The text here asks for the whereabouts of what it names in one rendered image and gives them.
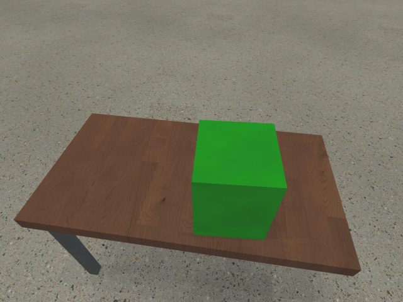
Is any table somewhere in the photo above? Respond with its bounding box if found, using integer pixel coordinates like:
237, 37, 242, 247
14, 113, 361, 276

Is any carton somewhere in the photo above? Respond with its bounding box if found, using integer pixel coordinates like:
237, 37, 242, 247
191, 120, 287, 240

